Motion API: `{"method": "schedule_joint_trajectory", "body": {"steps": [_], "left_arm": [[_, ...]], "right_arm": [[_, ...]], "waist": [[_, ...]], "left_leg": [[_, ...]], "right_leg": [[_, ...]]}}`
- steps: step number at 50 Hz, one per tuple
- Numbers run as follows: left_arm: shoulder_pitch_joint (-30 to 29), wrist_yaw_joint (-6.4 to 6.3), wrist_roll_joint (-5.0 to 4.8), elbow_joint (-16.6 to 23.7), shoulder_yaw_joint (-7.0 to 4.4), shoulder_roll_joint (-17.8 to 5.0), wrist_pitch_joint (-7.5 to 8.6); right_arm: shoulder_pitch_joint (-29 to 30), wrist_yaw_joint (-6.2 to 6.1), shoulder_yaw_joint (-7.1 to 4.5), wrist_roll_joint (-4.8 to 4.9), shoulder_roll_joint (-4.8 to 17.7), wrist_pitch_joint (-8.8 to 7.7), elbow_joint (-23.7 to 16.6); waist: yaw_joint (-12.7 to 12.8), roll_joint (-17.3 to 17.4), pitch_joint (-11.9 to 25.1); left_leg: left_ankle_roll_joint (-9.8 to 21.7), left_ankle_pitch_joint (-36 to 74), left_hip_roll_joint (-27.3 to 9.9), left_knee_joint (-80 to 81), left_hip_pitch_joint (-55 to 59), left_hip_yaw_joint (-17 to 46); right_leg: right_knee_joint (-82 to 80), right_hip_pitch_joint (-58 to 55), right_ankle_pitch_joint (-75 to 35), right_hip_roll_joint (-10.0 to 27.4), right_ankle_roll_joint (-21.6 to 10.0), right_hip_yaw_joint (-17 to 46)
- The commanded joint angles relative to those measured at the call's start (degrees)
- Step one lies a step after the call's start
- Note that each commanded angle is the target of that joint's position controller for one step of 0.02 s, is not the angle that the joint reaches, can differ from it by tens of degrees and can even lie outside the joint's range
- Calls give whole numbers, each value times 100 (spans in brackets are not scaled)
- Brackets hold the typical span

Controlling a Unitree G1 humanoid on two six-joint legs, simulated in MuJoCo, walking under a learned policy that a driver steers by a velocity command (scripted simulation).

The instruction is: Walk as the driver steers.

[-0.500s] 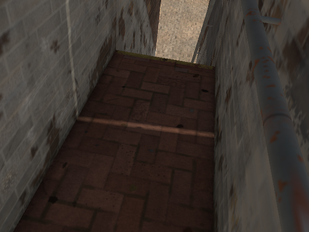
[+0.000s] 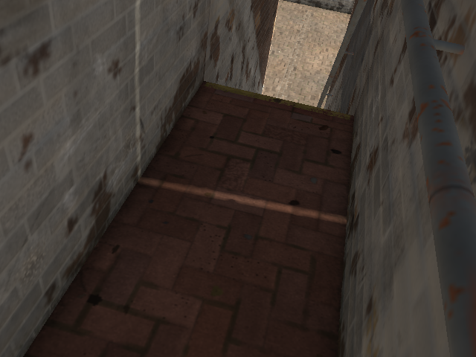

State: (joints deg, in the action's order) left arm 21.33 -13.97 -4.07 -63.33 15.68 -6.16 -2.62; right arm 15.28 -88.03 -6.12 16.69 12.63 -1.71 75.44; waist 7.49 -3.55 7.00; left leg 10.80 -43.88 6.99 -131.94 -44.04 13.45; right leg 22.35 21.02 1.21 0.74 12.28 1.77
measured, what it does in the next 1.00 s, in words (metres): lifts its left foot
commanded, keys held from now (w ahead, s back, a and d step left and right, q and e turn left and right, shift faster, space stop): w+shift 1.00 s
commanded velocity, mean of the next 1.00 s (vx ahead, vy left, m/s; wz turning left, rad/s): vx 1.00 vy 0.00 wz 0.00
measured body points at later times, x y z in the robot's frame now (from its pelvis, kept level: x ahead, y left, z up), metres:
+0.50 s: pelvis +0.00 +0.00 +0.00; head -0.05 +0.05 +0.44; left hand -0.02 +0.20 -0.19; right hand +0.17 -0.30 +0.03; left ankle -0.09 +0.13 -0.33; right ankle +0.13 -0.18 -0.72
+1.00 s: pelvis -0.01 +0.00 +0.00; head -0.06 +0.05 +0.44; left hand +0.03 +0.22 -0.18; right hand +0.17 -0.30 +0.03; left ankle -0.12 +0.13 -0.34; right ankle +0.13 -0.18 -0.72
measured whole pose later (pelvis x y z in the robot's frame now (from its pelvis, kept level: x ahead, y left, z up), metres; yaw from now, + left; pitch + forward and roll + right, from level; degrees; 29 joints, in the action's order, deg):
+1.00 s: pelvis -0.01 +0.00 +0.00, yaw +2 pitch +2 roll -4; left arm 13.2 -13.1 -3.5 -59.7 13.8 -14.3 -0.4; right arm 15.6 -88.0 -5.0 17.5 12.7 3.6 73.1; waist 5.4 -5.1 9.5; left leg 14.6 -50.2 4.3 -136.7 -38.3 9.0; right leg 20.7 23.8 -1.0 1.7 7.6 -0.5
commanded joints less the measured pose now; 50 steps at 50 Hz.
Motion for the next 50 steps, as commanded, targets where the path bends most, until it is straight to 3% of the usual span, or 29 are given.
{"method": "schedule_joint_trajectory", "body": {"steps": [1,4,5,7,11,34,35,36,37,40,41,42,43,44,45,46,47,48,49,50], "left_arm": [[-284,-15,15,405,49,227,102],[-348,-39,24,480,69,263,118],[-335,-48,75,437,26,86,205],[-290,-26,80,405,11,134,256],[-355,-20,81,407,5,175,324],[-713,36,98,452,-60,-125,432],[-1167,62,93,603,-69,-301,242],[-898,41,80,529,-31,-103,394],[-738,38,80,476,-41,-101,432],[-764,54,109,492,-91,-259,447],[-1158,78,101,635,-92,-395,248],[-943,54,86,575,-49,-199,400],[-816,46,83,538,-55,-198,437],[-1340,78,109,754,-22,-306,226],[-983,58,71,604,-63,-274,398],[-860,55,82,578,-79,-307,433],[-1325,86,110,841,-32,-380,270],[-1644,97,88,973,-32,-437,238],[-1181,62,4,721,-74,-367,397],[-1489,82,65,970,-32,-422,246]], "right_arm": [[571,8681,257,-1591,419,-348,-2737],[596,8680,282,-1580,392,-340,-2803],[782,8664,322,-1637,344,-368,-2812],[782,8650,349,-1662,374,-402,-2800],[781,8663,375,-1671,339,-397,-2769],[667,8691,402,-1703,324,-394,-2743],[551,8797,466,-1925,146,-259,-2669],[663,8742,403,-1738,323,-352,-2794],[749,8722,405,-1732,342,-390,-2782],[638,8673,392,-1696,391,-398,-2758],[511,8793,452,-1928,221,-266,-2666],[637,8744,388,-1730,373,-354,-2795],[726,8725,389,-1726,385,-385,-2788],[525,8820,470,-1925,212,-251,-2707],[657,8745,389,-1751,417,-352,-2811],[724,8708,384,-1709,452,-392,-2795],[417,8830,462,-1937,357,-257,-2693],[274,8877,469,-1995,370,-220,-2703],[748,8776,379,-1753,523,-352,-2856],[399,8866,455,-1952,451,-247,-2723]], "waist": [[-273,-2341,-176],[-316,-2335,-252],[-365,-2510,-180],[-347,-2390,8],[-363,-2356,15],[-324,-1794,52],[-546,-1503,33],[-346,-1851,-95],[-236,-1791,-65],[-293,-1616,47],[-503,-1272,51],[-321,-1650,-117],[-229,-1609,-94],[-592,-1301,-75],[-289,-1627,-155],[-200,-1533,-73],[-580,-1166,141],[-700,-1353,-56],[-278,-1632,-367],[-606,-1224,-14]], "left_leg": [[40,-7,-12,-258,-1113,21],[34,54,-70,-288,-1129,25],[34,-45,-100,-642,-1104,-227],[57,-85,-205,-738,-1082,-224],[119,-162,-255,-952,-1022,-280],[299,-560,-300,-1421,-774,-322],[304,-489,-376,-1281,-264,-578],[313,-716,-216,-1390,-736,-408],[322,-691,-250,-1415,-723,-409],[324,-633,-291,-1396,-750,-232],[337,-531,-348,-1253,-194,-508],[333,-747,-168,-1370,-653,-346],[340,-705,-203,-1397,-634,-337],[383,-576,-343,-1002,-128,-512],[342,-847,-175,-1177,-618,-361],[341,-766,-197,-1252,-609,-239],[383,-538,-318,-801,2,-502],[400,-672,-227,-425,261,-720],[368,-954,-160,-563,-376,-327],[425,-646,-271,-218,312,-536]], "right_leg": [[-235,-1650,-940,455,673,754],[-360,-1608,-722,504,656,838],[-384,-1642,-1465,518,525,722],[-267,-1861,-1744,517,433,665],[-312,-1771,-1690,519,414,628],[-380,-1426,-1401,661,103,606],[-26,-679,-1189,470,377,441],[-403,-1183,-1119,575,141,482],[-430,-1238,-1282,638,84,550],[-369,-1464,-1363,749,-14,655],[-53,-688,-1110,549,291,484],[-437,-1126,-1049,649,78,501],[-462,-1153,-1191,706,33,563],[-93,-543,-1247,573,306,393],[-439,-1129,-1100,686,18,508],[-407,-1240,-1270,765,-26,600],[-123,-719,-1159,664,252,462],[-296,-375,-1140,514,415,213],[-524,-895,-1146,744,2,515],[-231,-486,-1213,649,313,373]]}}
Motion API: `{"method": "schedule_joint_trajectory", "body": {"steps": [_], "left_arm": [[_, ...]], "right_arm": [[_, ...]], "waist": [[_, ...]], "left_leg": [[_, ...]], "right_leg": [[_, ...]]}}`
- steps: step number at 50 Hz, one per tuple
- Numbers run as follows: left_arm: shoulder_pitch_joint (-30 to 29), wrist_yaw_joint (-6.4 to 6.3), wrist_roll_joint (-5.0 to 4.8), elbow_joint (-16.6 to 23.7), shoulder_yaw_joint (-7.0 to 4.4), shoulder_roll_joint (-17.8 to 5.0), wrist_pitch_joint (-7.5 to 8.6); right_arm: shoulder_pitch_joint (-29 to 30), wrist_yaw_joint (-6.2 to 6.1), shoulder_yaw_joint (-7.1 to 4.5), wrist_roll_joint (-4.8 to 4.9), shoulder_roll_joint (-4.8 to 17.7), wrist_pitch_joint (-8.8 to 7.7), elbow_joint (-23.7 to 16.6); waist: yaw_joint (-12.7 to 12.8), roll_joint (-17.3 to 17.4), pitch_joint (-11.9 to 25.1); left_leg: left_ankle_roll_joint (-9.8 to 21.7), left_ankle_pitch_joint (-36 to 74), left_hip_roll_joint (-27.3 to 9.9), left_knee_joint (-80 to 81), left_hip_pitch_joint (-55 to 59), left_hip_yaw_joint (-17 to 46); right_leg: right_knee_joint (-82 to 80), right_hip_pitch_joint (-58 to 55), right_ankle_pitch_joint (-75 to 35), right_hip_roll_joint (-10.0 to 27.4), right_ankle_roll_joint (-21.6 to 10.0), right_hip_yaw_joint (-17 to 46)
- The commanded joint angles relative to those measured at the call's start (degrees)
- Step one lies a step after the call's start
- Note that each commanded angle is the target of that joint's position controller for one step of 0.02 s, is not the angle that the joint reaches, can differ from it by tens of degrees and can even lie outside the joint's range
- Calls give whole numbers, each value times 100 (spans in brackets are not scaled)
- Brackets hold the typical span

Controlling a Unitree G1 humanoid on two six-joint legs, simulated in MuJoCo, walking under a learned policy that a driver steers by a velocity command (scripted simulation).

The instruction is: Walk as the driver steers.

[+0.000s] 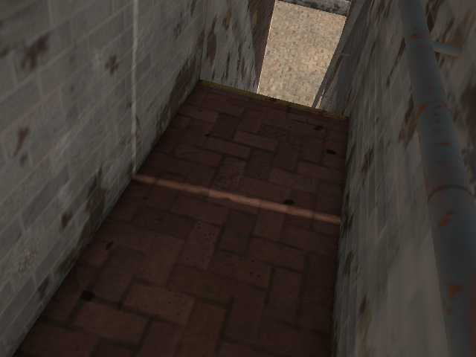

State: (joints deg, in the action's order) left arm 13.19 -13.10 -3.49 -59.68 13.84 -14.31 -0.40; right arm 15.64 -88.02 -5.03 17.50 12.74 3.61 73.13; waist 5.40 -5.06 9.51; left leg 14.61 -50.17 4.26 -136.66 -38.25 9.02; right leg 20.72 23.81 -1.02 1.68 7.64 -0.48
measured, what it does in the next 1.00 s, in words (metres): lifts its left foot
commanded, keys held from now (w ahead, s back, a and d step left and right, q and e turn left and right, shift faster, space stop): w+shift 1.00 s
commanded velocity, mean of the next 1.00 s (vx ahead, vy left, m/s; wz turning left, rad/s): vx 0.96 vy -0.09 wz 0.00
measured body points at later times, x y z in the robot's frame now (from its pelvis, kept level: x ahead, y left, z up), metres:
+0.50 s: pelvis -0.02 +0.00 +0.00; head -0.01 +0.07 +0.44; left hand +0.17 +0.17 -0.12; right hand +0.17 -0.30 +0.03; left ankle -0.27 +0.03 -0.65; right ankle +0.14 -0.18 -0.70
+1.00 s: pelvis -0.02 -0.01 -0.01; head -0.04 +0.09 +0.43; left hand +0.18 +0.18 -0.13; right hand +0.17 -0.30 +0.04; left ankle -0.16 +0.00 -0.69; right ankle +0.18 -0.15 -0.71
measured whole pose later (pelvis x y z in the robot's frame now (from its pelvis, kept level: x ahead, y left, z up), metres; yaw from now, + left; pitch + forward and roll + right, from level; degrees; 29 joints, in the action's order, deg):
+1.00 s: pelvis -0.02 -0.01 -0.01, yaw +6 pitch +9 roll -1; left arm 4.2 -8.4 -11.1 -41.5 12.1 -13.6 5.0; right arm 18.6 -87.3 2.0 25.9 12.8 12.3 69.3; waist -3.5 -12.6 13.0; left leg 15.1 -51.4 0.7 -48.9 -18.1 -13.3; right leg 31.2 41.4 10.9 1.1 17.0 4.0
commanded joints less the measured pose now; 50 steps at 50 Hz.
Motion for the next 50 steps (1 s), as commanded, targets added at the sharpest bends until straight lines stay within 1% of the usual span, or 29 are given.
{"method": "schedule_joint_trajectory", "body": {"steps": [1,9,14,16,17,18,19,20,22,23,24,25,26,27,28,29,30,31,32,34,35,37,39,41,43,45,47,48,50], "left_arm": [[-943,6,-16,715,135,307,-9],[-1136,-115,-197,1258,-99,-251,-182],[-1648,-106,-544,2207,-323,79,-462],[-765,58,-641,2367,-338,510,-190],[13,111,-718,2404,-340,607,33],[-237,188,-808,2572,-354,234,413],[-667,312,-727,2880,-306,245,721],[-823,490,-791,2910,-313,328,1179],[-918,610,-600,2574,-440,15,1172],[-1539,591,-387,2654,-470,-198,994],[-1940,554,-225,2718,-472,-375,826],[-1083,431,-504,2422,-525,-182,523],[-392,251,-831,2108,-432,224,518],[352,83,-1070,1897,-357,614,555],[494,-161,-1186,1778,-244,594,431],[-78,-390,-1024,1907,-113,514,467],[2455,974,100,840,-1372,-1264,1536],[497,655,-452,1303,-269,336,1055],[-576,533,-161,1569,-129,531,763],[-580,307,-157,1586,-9,787,191],[-213,221,-400,1657,-53,589,107],[-750,280,-526,1987,-120,510,146],[-251,407,-812,2007,-175,515,418],[-202,590,-884,2159,8,741,933],[-670,525,-614,2405,21,464,1173],[-1288,471,-514,2569,5,333,1095],[-2679,527,-561,2798,-111,162,723],[-2449,509,-649,2689,-122,396,563],[-1515,441,-1006,2420,-199,390,585]], "right_arm": [[196,8898,343,-2077,476,-750,-2483],[-92,8940,251,-1857,936,-841,-2390],[-1576,9044,4,-1875,1552,-961,-2520],[-1625,8993,-30,-1783,1214,-1213,-2949],[-901,9011,35,-1918,998,-1367,-3220],[-664,8985,247,-2181,569,-1273,-3283],[-1130,8903,200,-2151,579,-1265,-3303],[-1552,8643,33,-1735,933,-1470,-3285],[-1662,8714,-167,-1569,1793,-1581,-2952],[-2097,8742,-139,-1537,1829,-1573,-2920],[-2978,8590,-99,-1227,1656,-1448,-2804],[-2817,8526,29,-1466,1572,-1473,-2811],[-1625,8620,125,-1667,1437,-1513,-2823],[-223,8804,147,-1802,1367,-1626,-2968],[1058,9216,233,-2206,1014,-1434,-2919],[1805,9524,299,-2090,746,-1231,-2892],[1179,8768,242,-3646,418,-637,-1637],[620,9247,3,-2085,1131,-744,-2272],[479,9315,8,-1867,987,-739,-2422],[-72,9352,174,-1742,855,-861,-2215],[-215,9386,181,-1975,1105,-842,-2044],[-887,9439,305,-2025,789,-1015,-1874],[-760,9460,295,-2111,628,-1123,-2061],[-402,9375,171,-2253,685,-1053,-2409],[-801,9331,49,-2538,895,-995,-2188],[-1911,9253,41,-2357,1215,-1068,-1906],[-2392,9059,223,-2186,1061,-1312,-1820],[-1658,9020,393,-2173,878,-1424,-2124],[-685,9078,525,-2347,652,-1606,-2414]], "waist": [[-508,-1232,-399],[-548,-1146,-675],[-1184,-2432,-1340],[-1142,-1477,-657],[-592,-861,-357],[-578,-1175,-186],[-925,-1206,-114],[-1055,-1129,299],[-1266,-1357,329],[-1757,-1898,480],[-2336,-2325,1533],[-1717,-2279,2271],[-1111,-2043,2082],[-265,-1285,1635],[302,-1204,367],[479,-1395,-625],[1817,-1739,-220],[821,-954,736],[93,-1346,-258],[-298,-990,-195],[-52,-1094,-610],[-569,-575,-1008],[-505,260,-851],[-565,231,-600],[-725,-93,-598],[-1187,-526,-346],[-1609,-922,-871],[-1268,-430,-1226],[-674,74,-1182]], "left_leg": [[52,-141,70,674,-76,-251],[100,-424,329,4190,678,-20],[347,-316,-115,9135,1789,-1290],[500,244,-332,9223,2372,-1767],[579,28,-362,8827,2597,-1748],[496,341,-215,8019,3119,-1912],[315,-207,-325,7527,3041,-1771],[-87,-60,-590,7702,2802,-1570],[-278,-218,180,8203,3282,-2025],[-375,-796,372,8332,2793,-2129],[-525,-970,40,8668,2043,-1497],[-350,-956,-59,9344,2718,-1520],[-151,46,-48,9430,2968,-1753],[-43,985,-97,9526,3235,-1710],[195,1020,15,8890,3266,-1745],[178,1237,-269,8344,2475,-1208],[-838,-518,-538,4452,1787,-2124],[-146,87,-344,6397,3200,-332],[-134,-137,-611,7118,1886,-7],[115,434,-546,8508,1927,407],[222,470,49,9250,2613,-697],[373,1076,-272,10426,2293,-1288],[640,1860,-581,9875,2947,-1337],[544,1166,-698,8018,3257,-1300],[297,239,-560,7462,2404,-1060],[118,-1287,-27,7646,2557,-1795],[-42,-2492,228,8575,1857,-2487],[86,-2055,69,9208,1846,-2808],[142,-1447,-605,8741,1910,-2570]], "right_leg": [[-169,-587,-1032,444,899,404],[-527,-969,-1731,753,1048,657],[-1309,183,420,407,2431,727],[531,1170,1762,264,2460,747],[1178,2259,3146,209,2243,768],[734,3304,3545,-18,2069,789],[715,3440,2722,-57,1686,697],[483,2509,-116,545,780,934],[-118,989,-4564,-88,1110,267],[293,-142,-7671,60,1556,377],[1526,-2267,-10321,970,1414,1212],[1733,-2225,-8934,723,1868,1141],[2073,-1505,-6152,485,1870,864],[1765,-431,-3180,256,1941,709],[1323,1306,-456,-484,2395,65],[592,1815,444,-236,1777,144],[451,-1829,-2845,675,-896,145],[-748,-326,-1606,-785,379,-428],[-30,-956,-1476,-421,135,-472],[331,-1384,-1945,-77,118,4],[-494,-673,-1457,-297,938,-65],[-132,50,396,-90,1373,290],[629,2192,2392,215,1081,777],[880,3828,2737,231,598,750],[843,3587,1362,68,-192,658],[386,2650,10,-310,512,75],[249,2277,-172,-472,2187,-186],[581,3039,1094,-491,2739,-71],[1527,4213,3006,105,2652,457]]}}
Keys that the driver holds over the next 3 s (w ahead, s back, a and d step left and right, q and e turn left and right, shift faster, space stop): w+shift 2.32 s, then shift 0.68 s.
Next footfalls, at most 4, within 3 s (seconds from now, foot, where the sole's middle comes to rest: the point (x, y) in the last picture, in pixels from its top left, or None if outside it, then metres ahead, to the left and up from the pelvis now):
1.48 left None -0.07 -0.02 -0.74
2.92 right None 0.03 -0.16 -0.76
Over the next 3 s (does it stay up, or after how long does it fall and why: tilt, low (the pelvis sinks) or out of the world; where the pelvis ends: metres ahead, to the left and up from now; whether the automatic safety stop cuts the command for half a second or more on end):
stays up -0.08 0.01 -0.03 its command is cut before an obstacle after 0.6 s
